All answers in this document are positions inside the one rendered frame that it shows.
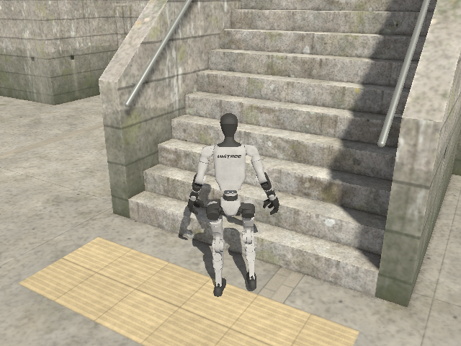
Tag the stairs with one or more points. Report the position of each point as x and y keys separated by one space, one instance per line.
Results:
x=310 y=82

